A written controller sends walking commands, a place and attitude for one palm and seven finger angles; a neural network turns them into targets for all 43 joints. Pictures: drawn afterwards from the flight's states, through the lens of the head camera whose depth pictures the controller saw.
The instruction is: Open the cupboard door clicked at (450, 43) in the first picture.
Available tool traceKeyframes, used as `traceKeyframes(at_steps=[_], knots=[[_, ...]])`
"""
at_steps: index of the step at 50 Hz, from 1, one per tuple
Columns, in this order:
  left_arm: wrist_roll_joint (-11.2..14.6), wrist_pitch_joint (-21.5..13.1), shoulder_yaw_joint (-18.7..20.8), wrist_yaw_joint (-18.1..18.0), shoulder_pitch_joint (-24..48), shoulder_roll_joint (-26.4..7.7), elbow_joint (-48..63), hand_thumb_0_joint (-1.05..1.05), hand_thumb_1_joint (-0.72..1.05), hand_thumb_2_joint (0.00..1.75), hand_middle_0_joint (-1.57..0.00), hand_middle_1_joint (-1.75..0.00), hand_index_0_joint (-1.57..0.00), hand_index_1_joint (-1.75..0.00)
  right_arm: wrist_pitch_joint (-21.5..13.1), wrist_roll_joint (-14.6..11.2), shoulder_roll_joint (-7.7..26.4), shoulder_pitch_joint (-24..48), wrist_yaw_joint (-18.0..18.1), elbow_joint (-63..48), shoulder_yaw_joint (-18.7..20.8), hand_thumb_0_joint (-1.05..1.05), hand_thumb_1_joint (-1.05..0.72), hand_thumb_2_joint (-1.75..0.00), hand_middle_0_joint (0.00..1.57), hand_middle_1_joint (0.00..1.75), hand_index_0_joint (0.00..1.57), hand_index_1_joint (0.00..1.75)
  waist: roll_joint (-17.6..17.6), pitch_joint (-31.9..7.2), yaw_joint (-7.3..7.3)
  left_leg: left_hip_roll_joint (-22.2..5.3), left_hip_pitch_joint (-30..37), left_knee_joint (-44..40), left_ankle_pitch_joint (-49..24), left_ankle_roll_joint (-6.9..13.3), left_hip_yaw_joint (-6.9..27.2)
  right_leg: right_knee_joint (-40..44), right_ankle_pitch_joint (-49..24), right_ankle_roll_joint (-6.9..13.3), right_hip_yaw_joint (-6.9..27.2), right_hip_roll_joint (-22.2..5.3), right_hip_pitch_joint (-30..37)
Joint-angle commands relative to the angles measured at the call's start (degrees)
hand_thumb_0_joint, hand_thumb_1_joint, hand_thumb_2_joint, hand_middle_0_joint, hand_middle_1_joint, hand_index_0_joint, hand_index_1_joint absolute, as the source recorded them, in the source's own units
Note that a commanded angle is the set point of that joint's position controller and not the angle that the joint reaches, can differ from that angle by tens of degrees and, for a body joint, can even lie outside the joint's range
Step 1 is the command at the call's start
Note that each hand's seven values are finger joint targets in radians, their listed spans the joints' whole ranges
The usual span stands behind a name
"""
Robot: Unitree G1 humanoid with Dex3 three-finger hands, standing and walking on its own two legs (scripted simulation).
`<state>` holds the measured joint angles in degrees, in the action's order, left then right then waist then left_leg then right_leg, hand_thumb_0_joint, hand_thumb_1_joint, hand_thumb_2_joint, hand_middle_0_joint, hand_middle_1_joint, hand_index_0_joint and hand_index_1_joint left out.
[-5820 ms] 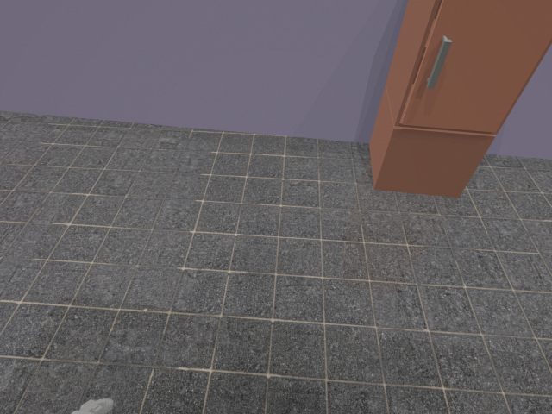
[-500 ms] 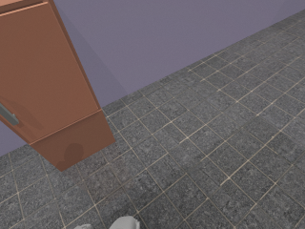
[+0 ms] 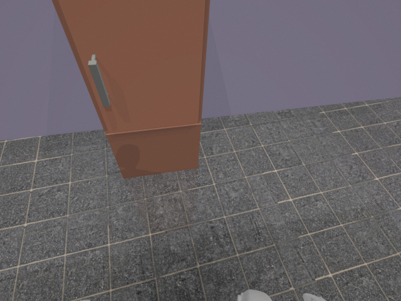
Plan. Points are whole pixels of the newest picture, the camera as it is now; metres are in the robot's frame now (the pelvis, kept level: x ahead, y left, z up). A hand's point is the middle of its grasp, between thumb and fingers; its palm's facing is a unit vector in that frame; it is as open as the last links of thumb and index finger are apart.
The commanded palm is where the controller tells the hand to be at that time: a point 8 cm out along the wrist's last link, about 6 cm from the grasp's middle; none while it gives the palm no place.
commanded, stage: turn to face it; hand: left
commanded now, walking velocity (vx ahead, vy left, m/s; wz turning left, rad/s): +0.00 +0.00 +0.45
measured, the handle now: (100, 81) +0.75 +0.40 -0.06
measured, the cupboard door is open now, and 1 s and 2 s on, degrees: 0 0 0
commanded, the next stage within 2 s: take the last steps up to it in 0.36 s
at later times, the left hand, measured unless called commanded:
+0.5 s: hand out of the picture +0.03 +0.14 -0.14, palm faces +0.24 -0.93 -0.29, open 7.3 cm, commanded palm none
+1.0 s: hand out of the picture -0.08 +0.19 -0.18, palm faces +0.37 -0.92 -0.16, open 7.3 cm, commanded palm none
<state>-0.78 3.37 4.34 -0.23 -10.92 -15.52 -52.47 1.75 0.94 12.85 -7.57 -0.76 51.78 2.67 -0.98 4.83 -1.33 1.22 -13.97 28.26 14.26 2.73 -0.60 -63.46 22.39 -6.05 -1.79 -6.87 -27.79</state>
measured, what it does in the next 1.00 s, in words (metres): steps on the spot, turning left: right foot, then left foot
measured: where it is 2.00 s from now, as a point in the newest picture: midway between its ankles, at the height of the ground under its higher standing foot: (181, 276)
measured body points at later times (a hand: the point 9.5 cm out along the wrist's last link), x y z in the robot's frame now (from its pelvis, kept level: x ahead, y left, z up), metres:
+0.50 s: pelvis -0.01 -0.06 +0.00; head +0.01 -0.11 +0.45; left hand +0.02 +0.19 -0.11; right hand +0.07 -0.31 -0.17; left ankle -0.08 +0.10 -0.64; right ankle +0.01 -0.14 -0.74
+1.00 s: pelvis +0.02 +0.03 +0.01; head +0.01 +0.05 +0.45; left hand -0.10 +0.24 -0.16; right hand +0.11 -0.19 -0.14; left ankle -0.07 +0.08 -0.74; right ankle +0.07 -0.11 -0.66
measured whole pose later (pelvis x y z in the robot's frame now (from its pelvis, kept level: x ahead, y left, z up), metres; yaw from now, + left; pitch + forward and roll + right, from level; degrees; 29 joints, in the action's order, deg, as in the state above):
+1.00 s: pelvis +0.02 +0.03 +0.01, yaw +17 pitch -1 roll -1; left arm -1.7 1.0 3.0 1.1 -21.0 -11.4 -64.1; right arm -2.5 0.8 9.3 -17.3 1.0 60.1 2.0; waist -1.8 0.4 -1.9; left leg 0.7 -1.6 19.5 16.8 3.1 -6.7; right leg -60.3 15.2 -1.5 -3.7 -5.7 -27.9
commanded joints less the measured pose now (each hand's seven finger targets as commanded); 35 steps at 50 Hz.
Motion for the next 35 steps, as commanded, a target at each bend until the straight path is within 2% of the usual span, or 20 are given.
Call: traceKeyframes(at_steps=[1,5,8,10,11,12,13,14,15,16,17,19,20,23,28,29,30,32,33,35], knots=[[-0.07,-1.25,0.82,-0.80,1.56,-3.98,5.25,0.00,0.90,0.90,-0.20,-0.30,-0.20,-0.30,-0.98,0.23,11.84,-3.21,1.01,-3.33,3.32,0.00,-0.90,-0.90,0.20,0.30,0.20,0.30,8.19,-6.55,2.80,-13.89,6.61,-9.10,-22.33,6.86,14.82,4.56,0.28,-0.42,1.02,0.93,-1.82],[0.12,-1.67,0.32,-1.01,4.61,-2.93,6.74,0.00,0.90,0.90,-0.20,-0.30,-0.20,-0.30,-0.72,0.56,11.50,-5.07,1.10,-2.67,3.61,0.00,-0.90,-0.90,0.20,0.30,0.20,0.30,10.32,-6.88,3.85,-13.87,7.74,-7.17,-26.37,7.77,17.98,12.77,3.27,0.13,1.00,2.86,0.49],[0.57,-2.10,0.02,-1.28,2.64,-2.31,6.55,0.00,0.90,0.90,-0.20,-0.30,-0.20,-0.30,-0.52,0.63,11.43,-4.30,1.16,-2.94,3.69,0.00,-0.90,-0.90,0.20,0.30,0.20,0.30,11.00,-8.35,2.91,-13.23,5.77,-4.77,-30.68,7.36,19.60,21.29,2.44,1.11,0.37,4.79,7.08],[0.71,-2.75,0.08,-1.44,-0.49,-2.60,5.66,0.00,0.90,0.90,-0.20,-0.30,-0.20,-0.30,-0.49,0.34,10.89,-3.39,1.13,-3.02,3.68,0.00,-0.90,-0.90,0.20,0.30,0.20,0.30,9.51,-9.57,1.12,-11.47,2.52,-1.60,-29.79,5.30,19.27,32.21,-5.50,1.59,0.02,5.43,14.77],[0.59,-3.35,0.24,-1.56,-2.67,-3.57,5.06,0.00,0.90,0.90,-0.20,-0.30,-0.20,-0.30,-0.52,-0.03,9.90,-3.21,0.99,-3.01,3.54,0.00,-0.90,-0.90,0.20,0.30,0.20,0.30,6.55,-10.37,-0.03,-9.04,-0.66,1.32,-23.86,2.73,17.63,40.95,-12.49,1.84,0.45,4.17,20.90],[-0.11,-3.96,0.84,-1.93,-4.13,-7.41,4.57,0.00,0.90,0.90,-0.20,-0.30,-0.20,-0.30,-0.61,-0.65,6.84,-4.36,0.64,-3.20,3.10,0.00,-0.90,-0.90,0.20,0.30,0.20,0.30,-3.14,-11.45,-0.43,-4.22,-10.02,8.47,-8.76,-1.19,12.33,45.03,-17.38,4.30,8.83,-5.29,29.93],[-0.75,-4.12,1.69,-2.14,-4.91,-11.78,4.74,0.00,0.90,0.90,-0.20,-0.30,-0.20,-0.30,-0.51,-0.56,3.93,-3.76,0.65,-4.84,2.52,0.00,-0.90,-0.90,0.20,0.30,0.20,0.30,-17.37,-9.32,-1.04,3.45,-19.22,20.79,18.06,-4.93,3.28,45.66,-28.95,11.23,21.85,-19.23,30.26],[-0.36,-3.76,1.41,-2.14,-4.81,-11.55,5.16,0.00,0.90,0.90,-0.20,-0.30,-0.20,-0.30,0.17,-0.19,6.74,-3.77,0.97,-4.66,3.34,0.00,-0.90,-0.90,0.20,0.30,0.20,0.30,-11.56,-9.26,-1.08,1.02,-16.40,30.73,20.84,-4.81,5.75,45.27,-32.53,15.38,19.88,-22.41,22.94],[-0.23,-4.06,1.30,-2.43,-1.41,-8.24,5.31,0.00,0.90,0.90,-0.20,-0.30,-0.20,-0.30,1.02,0.29,6.74,-3.97,0.90,-2.96,3.39,0.00,-0.90,-0.90,0.20,0.30,0.20,0.30,-12.96,-6.55,0.53,-0.46,-16.25,35.87,17.54,-4.65,7.75,46.49,-28.31,14.85,16.02,-18.19,18.59],[-0.12,-3.79,0.72,-2.26,1.54,-6.79,5.82,0.00,0.90,0.90,-0.20,-0.30,-0.20,-0.30,1.55,0.29,6.36,-4.76,0.63,-1.24,3.60,0.00,-0.90,-0.90,0.20,0.30,0.20,0.30,-9.30,-4.07,1.84,-0.55,-16.17,39.94,13.31,-5.07,6.50,46.80,-23.22,13.59,12.64,-14.30,16.41],[-0.01,-3.78,0.10,-2.01,3.18,-5.58,6.13,0.00,0.90,0.90,-0.20,-0.30,-0.20,-0.30,1.79,0.35,6.05,-6.09,0.25,-0.01,3.57,0.00,-0.90,-0.90,0.20,0.30,0.20,0.30,-7.42,-2.58,2.80,-1.21,-16.35,42.21,9.50,-5.45,5.32,46.56,-20.60,12.29,8.53,-11.56,15.09],[-0.02,-4.13,-0.16,-1.84,2.58,-4.23,5.62,0.00,0.90,0.90,-0.20,-0.30,-0.20,-0.30,1.81,0.28,5.29,-7.39,-0.15,1.06,3.34,0.00,-0.90,-0.90,0.20,0.30,0.20,0.30,-7.44,-2.34,2.99,-1.57,-16.55,42.12,5.56,-6.06,3.89,46.70,-20.44,10.84,4.14,-9.28,15.83],[-0.06,-4.28,-0.19,-1.82,1.45,-4.22,5.31,0.00,0.90,0.90,-0.20,-0.30,-0.20,-0.30,1.95,0.32,4.96,-7.32,-0.17,1.41,3.24,0.00,-0.90,-0.90,0.20,0.30,0.20,0.30,-8.74,-2.20,2.61,-1.93,-16.40,41.73,4.38,-6.44,3.65,47.11,-19.28,10.68,3.29,-8.88,16.14],[-0.17,-4.32,-0.19,-1.89,-2.49,-4.18,3.46,0.00,0.90,0.90,-0.20,-0.30,-0.20,-0.30,2.05,0.37,5.09,-5.05,0.00,1.55,2.98,0.00,-0.90,-0.90,0.20,0.30,0.20,0.30,-9.21,-2.28,0.80,-2.72,-16.14,38.12,4.90,-7.03,3.11,47.90,-17.16,11.91,4.38,-9.88,18.00],[-0.68,-5.19,0.41,-1.41,-8.77,-4.98,-0.34,0.00,0.90,0.90,-0.20,-0.30,-0.20,-0.30,1.18,0.75,4.34,-1.14,-0.62,1.26,2.22,0.00,-0.90,-0.90,0.20,0.30,0.20,0.30,-7.97,-2.13,-2.00,-4.77,-17.26,28.61,6.47,-6.74,0.68,52.55,-0.98,12.48,8.24,-12.27,22.94],[-0.83,-5.40,0.44,-1.33,-9.50,-5.07,-1.07,0.00,0.90,0.90,-0.20,-0.30,-0.20,-0.30,0.90,0.65,4.16,-0.42,-0.83,1.03,2.16,0.00,-0.90,-0.90,0.20,0.30,0.20,0.30,-9.12,-1.47,-2.24,-5.22,-17.16,26.48,7.26,-6.46,0.12,53.56,2.15,12.63,8.55,-12.92,23.11],[-0.95,-5.59,0.44,-1.24,-10.52,-5.03,-1.81,0.00,0.90,0.90,-0.20,-0.30,-0.20,-0.30,0.63,0.68,3.98,0.45,-0.93,0.96,1.95,0.00,-0.90,-0.90,0.20,0.30,0.20,0.30,-8.28,-1.35,-2.65,-5.51,-16.56,24.14,7.63,-6.15,-0.37,54.21,3.66,12.99,9.28,-13.20,22.96],[-1.18,-5.87,0.37,-1.06,-12.20,-5.20,-3.34,0.00,0.90,0.90,-0.20,-0.30,-0.20,-0.30,-0.11,0.53,3.03,1.30,-1.11,0.95,1.56,0.00,-0.90,-0.90,0.20,0.30,0.20,0.30,-7.96,-2.00,-3.19,-5.29,-14.68,18.61,8.90,-5.42,-1.60,54.34,3.19,13.55,9.20,-13.34,23.87],[-1.29,-5.91,0.48,-1.04,-11.84,-5.60,-3.93,0.00,0.90,0.90,-0.20,-0.30,-0.20,-0.30,-0.42,0.39,2.64,0.86,-1.12,1.02,1.37,0.00,-0.90,-0.90,0.20,0.30,0.20,0.30,-9.12,-1.96,-2.75,-5.43,-13.02,16.13,9.70,-4.97,-2.13,54.32,3.73,13.84,8.67,-13.91,22.94],[-1.45,-5.83,0.51,-0.85,-11.67,-5.94,-4.95,0.00,0.90,0.90,-0.20,-0.30,-0.20,-0.30,-1.11,0.15,1.53,-0.53,-1.11,1.45,1.01,0.00,-0.90,-0.90,0.20,0.30,0.20,0.30,-8.56,-2.43,-2.24,-4.58,-7.58,10.00,11.17,-4.01,-3.66,53.61,3.76,13.91,7.71,-13.43,20.38]])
